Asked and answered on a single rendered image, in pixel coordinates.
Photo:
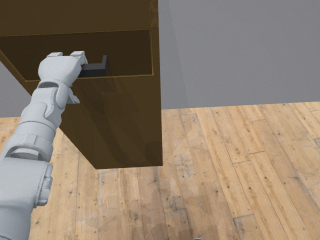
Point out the drawer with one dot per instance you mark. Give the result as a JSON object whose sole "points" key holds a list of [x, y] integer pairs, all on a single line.
{"points": [[128, 50]]}

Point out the left robot upper arm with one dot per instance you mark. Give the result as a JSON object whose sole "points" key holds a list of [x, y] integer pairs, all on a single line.
{"points": [[24, 185]]}

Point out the handle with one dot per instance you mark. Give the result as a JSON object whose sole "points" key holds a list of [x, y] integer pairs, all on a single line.
{"points": [[94, 69]]}

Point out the left robot hand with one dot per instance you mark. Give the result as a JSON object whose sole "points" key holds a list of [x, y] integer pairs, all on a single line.
{"points": [[65, 69]]}

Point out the cabinet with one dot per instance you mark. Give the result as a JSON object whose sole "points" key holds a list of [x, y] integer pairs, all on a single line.
{"points": [[118, 122]]}

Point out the left robot forearm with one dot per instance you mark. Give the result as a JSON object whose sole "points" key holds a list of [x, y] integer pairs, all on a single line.
{"points": [[35, 132]]}

